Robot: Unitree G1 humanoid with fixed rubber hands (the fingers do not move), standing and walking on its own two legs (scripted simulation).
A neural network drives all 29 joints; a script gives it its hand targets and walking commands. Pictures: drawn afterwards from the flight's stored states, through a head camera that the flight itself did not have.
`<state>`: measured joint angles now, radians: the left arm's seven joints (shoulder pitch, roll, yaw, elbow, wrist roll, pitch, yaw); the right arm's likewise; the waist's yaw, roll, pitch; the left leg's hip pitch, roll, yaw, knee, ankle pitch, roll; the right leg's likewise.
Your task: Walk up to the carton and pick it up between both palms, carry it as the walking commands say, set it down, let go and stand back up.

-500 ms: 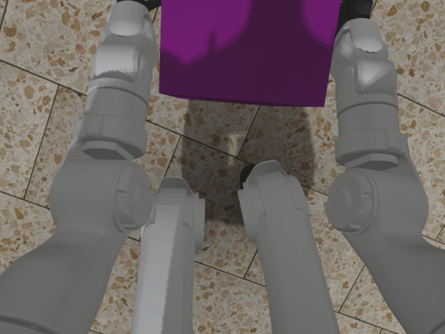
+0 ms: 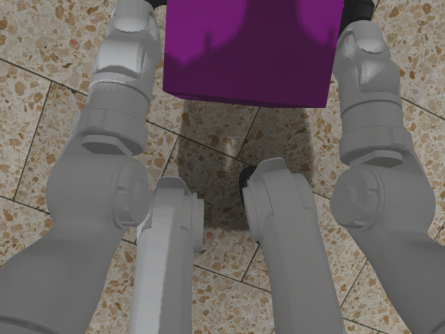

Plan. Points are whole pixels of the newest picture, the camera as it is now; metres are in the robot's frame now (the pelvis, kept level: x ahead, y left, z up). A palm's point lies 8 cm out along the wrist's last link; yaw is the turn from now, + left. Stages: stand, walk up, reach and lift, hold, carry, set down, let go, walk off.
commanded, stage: set down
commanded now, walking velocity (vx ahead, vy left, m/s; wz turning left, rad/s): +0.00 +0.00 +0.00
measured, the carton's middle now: (239, 37) +0.51 -0.09 -0.22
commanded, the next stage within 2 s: none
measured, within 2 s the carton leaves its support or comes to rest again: rests again in 0.68 s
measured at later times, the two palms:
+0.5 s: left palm (140, 10) +0.55 +0.06 -0.17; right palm (341, 32) +0.49 -0.23 -0.17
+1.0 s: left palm (139, 14) +0.55 +0.06 -0.18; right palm (336, 37) +0.49 -0.23 -0.18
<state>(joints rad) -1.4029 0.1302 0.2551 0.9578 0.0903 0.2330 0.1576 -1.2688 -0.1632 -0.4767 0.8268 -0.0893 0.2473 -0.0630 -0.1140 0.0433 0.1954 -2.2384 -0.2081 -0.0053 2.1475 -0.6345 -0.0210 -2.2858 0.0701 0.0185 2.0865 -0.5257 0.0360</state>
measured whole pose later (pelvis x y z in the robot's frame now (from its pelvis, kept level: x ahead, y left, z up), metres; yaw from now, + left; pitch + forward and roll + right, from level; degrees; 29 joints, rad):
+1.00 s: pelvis +0.00 +0.00 -0.02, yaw +0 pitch +36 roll -1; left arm -1.45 0.20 0.21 1.05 0.04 0.18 0.13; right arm -1.31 -0.19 -0.42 0.91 -0.05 0.21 -0.04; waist -0.13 0.05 0.33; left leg -2.21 -0.18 0.02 2.23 -0.65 0.00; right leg -2.25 0.03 -0.01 2.17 -0.55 0.02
